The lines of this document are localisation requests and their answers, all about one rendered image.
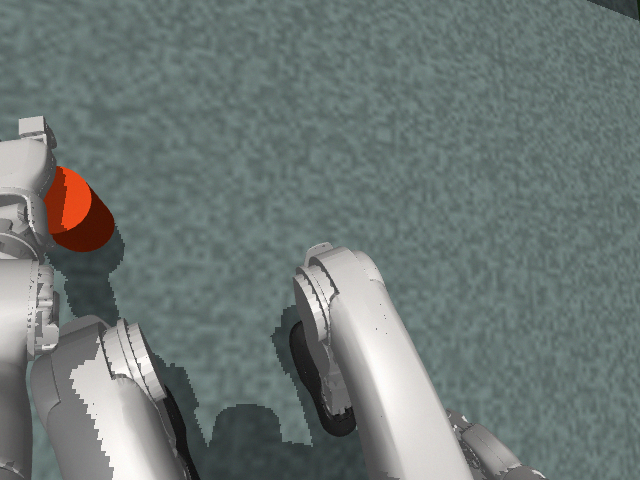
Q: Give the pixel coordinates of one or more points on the left robot hand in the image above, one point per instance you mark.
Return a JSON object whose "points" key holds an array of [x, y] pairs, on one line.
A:
{"points": [[28, 163]]}

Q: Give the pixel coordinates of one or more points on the left robot arm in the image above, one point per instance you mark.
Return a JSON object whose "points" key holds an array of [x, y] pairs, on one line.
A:
{"points": [[29, 321]]}

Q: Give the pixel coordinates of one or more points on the right robot foot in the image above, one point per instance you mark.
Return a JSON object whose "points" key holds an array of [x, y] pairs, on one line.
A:
{"points": [[337, 425]]}

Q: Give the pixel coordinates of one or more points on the left robot foot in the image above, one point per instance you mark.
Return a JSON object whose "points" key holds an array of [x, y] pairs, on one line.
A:
{"points": [[180, 433]]}

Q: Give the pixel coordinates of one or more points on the can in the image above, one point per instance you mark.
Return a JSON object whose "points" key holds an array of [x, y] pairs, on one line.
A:
{"points": [[77, 218]]}

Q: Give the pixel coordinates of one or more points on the right robot hand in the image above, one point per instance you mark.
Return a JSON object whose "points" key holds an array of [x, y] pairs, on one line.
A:
{"points": [[487, 456]]}

